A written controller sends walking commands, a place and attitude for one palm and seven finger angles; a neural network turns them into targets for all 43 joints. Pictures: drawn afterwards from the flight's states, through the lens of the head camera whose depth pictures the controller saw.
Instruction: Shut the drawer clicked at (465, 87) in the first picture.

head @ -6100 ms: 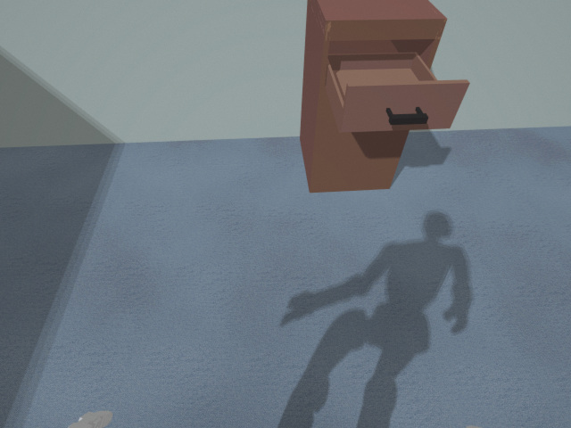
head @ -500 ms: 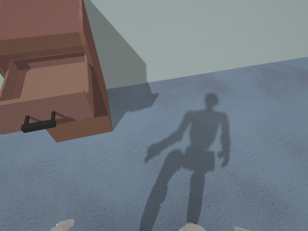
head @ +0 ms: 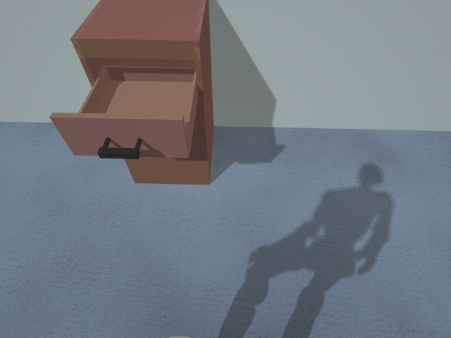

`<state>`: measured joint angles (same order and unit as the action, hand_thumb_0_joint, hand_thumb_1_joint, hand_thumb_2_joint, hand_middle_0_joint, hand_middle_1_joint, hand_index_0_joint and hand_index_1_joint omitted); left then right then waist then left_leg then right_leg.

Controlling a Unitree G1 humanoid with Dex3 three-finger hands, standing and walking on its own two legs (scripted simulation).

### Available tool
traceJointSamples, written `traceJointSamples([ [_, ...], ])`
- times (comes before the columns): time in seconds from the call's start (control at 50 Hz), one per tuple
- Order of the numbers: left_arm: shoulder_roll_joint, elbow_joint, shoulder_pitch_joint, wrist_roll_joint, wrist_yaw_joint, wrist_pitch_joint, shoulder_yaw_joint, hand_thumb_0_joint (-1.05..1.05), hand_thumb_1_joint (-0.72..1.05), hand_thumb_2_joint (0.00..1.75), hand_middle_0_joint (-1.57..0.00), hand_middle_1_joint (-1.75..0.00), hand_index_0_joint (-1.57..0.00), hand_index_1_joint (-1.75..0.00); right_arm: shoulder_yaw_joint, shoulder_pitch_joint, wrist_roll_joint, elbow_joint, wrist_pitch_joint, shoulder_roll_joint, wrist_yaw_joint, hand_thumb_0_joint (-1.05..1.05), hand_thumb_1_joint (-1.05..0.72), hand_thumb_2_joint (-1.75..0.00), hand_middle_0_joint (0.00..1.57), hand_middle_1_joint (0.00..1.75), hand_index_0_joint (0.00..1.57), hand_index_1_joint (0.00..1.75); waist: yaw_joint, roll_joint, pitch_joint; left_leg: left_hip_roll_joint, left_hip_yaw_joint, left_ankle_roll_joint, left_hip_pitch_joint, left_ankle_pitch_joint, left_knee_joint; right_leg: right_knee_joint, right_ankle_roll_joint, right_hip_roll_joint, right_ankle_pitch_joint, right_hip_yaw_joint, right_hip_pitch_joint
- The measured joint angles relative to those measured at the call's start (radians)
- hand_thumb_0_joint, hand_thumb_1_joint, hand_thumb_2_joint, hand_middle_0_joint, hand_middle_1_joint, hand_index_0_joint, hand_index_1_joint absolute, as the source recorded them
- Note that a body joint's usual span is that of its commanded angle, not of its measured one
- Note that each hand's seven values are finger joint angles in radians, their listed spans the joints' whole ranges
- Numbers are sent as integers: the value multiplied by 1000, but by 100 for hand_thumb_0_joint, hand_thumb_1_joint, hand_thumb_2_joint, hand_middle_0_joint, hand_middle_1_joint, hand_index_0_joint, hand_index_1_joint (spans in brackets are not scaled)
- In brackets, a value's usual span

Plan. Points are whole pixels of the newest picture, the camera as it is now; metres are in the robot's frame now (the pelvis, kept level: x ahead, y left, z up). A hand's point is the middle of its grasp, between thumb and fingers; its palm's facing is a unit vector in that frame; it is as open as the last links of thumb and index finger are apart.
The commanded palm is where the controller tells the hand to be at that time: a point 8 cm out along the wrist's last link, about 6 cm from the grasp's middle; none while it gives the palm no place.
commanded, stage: take the last steps up to it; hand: left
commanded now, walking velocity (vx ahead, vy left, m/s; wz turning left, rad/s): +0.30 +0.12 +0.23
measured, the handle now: (121, 147) +0.59 +0.36 -0.11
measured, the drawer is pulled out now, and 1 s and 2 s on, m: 0.30 0.30 0.30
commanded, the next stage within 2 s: come to a stop and stand still in 1.00 s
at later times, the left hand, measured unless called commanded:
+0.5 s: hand (125, 331) +0.14 +0.22 -0.16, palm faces +0.07 -0.98 -0.19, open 7.3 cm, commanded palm none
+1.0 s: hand (139, 318) +0.17 +0.20 -0.16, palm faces +0.24 -0.95 -0.19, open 7.3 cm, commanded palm none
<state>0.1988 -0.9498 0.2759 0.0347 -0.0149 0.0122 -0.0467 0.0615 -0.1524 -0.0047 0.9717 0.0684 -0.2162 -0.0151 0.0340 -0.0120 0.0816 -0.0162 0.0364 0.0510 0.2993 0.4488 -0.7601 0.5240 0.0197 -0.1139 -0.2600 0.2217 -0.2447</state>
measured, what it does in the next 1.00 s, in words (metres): walks ahead: left foot, then right foot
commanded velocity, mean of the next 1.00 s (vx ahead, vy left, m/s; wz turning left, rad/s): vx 0.26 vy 0.08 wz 0.07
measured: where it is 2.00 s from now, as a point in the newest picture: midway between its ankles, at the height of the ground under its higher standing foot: (220, 320)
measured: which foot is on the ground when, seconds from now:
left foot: up 0.00-0.04, down 0.06-0.60, up 0.62-1.00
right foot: down 0.00-0.06, up 0.08-0.56, down 0.58-1.00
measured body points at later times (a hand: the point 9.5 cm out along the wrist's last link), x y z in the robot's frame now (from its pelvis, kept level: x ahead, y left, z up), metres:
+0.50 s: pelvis +0.08 +0.03 +0.00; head +0.09 +0.03 +0.45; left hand +0.14 +0.27 -0.15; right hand +0.01 -0.19 -0.16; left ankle -0.03 +0.11 -0.74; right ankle +0.18 -0.08 -0.70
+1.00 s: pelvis +0.23 +0.03 +0.01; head +0.24 +0.02 +0.46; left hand +0.16 +0.25 -0.14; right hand +0.34 -0.19 -0.14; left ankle +0.30 +0.19 -0.69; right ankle +0.22 -0.07 -0.74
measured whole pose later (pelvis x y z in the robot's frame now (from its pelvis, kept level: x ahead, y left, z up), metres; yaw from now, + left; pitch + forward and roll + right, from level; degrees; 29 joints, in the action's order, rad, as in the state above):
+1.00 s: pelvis +0.23 +0.03 +0.01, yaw +8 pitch -1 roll +0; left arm 0.14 -1.10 0.38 0.03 0.00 -0.06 -0.04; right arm 0.07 -0.20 -0.02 1.01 0.00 -0.18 -0.03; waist 0.04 0.02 0.01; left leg -0.10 0.05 0.04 0.50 0.17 -0.77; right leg 0.33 0.03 -0.03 -0.23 0.19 -0.09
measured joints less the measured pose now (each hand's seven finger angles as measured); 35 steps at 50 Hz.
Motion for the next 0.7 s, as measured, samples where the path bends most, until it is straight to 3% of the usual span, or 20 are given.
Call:
traceJointSamples([
  [0.04,15,-24,17,-3,2,5,-8,1,91,90,-20,-30,-21,-30,-8,6,-2,-5,-15,8,0,0,-91,-90,20,30,20,30,5,-10,-9,4,24,-11,-57,-43,120,25,-14,-8,-11,13,-10],
  [0.08,31,-45,35,-9,7,17,-19,1,91,90,-20,-30,-21,-30,-14,1,-8,-12,-36,17,0,0,-91,-90,20,30,20,30,6,-23,-24,13,29,-59,-90,-104,204,98,-32,-18,-77,12,-39],
  [0.14,48,-79,46,-3,14,46,-26,1,91,90,-20,-30,-21,-30,-26,-26,-13,-16,-57,35,5,0,-90,-90,20,30,20,30,9,-37,-40,24,31,-101,-106,-101,203,344,-41,9,-216,-81,-131],
  [0.18,51,-92,44,-1,24,44,-26,1,91,90,-20,-30,-20,-30,-33,-57,-11,-11,-68,44,15,0,-90,-90,20,30,20,30,4,-34,-50,31,22,-105,-141,-119,257,478,-42,18,-163,-117,-188],
  [0.24,46,-94,35,-1,32,26,-20,1,91,90,-20,-30,-20,-30,-37,-108,-5,13,-85,53,24,0,-91,-90,20,30,20,30,-1,-31,-58,50,11,-114,-199,-157,348,558,-52,12,-72,-147,-245],
  [0.38,14,-86,-15,-4,32,14,-5,1,91,90,-20,-30,-20,-30,-38,-223,-2,83,-107,71,32,0,-91,-90,20,30,20,30,-26,-21,-58,82,-2,-126,-302,-172,460,468,-71,-3,-9,-158,-286],
  [0.52,-27,-60,-100,-10,37,1,2,1,91,90,-20,-30,-20,-30,-34,-314,-12,152,-112,78,36,0,-90,-90,20,30,20,30,-76,10,-38,81,-8,-104,-367,-99,449,232,-38,24,-26,-131,-233],
  [0.58,-38,-33,-131,-8,40,-29,4,1,91,90,-20,-30,-20,-30,-34,-348,-9,179,-112,77,36,0,-90,-90,20,30,20,30,-85,29,-28,63,-15,-85,-355,-11,337,79,-8,55,30,-107,-144],
  [0.6,-42,-27,-142,-6,38,-49,3,1,91,90,-20,-30,-20,-30,-32,-352,-3,189,-110,79,33,0,-90,-90,20,30,20,30,-82,35,-19,54,-15,-83,-314,24,222,81,12,59,89,-98,-136],
  [0.64,-52,-19,-149,-12,32,-74,5,1,91,90,-20,-30,-20,-30,-26,-340,1,196,-96,78,27,0,-90,-90,20,30,20,30,-83,49,-6,40,-30,-86,-180,49,-105,124,41,62,46,-69,-119],
  [0.7,-65,-25,-117,-16,19,-75,4,1,91,90,-20,-30,-21,-30,-11,-299,-6,183,-74,68,19,0,-90,-90,20,30,20,30,-71,52,-23,5,-19,-82,9,-53,-385,69,48,69,11,-50,-55],
])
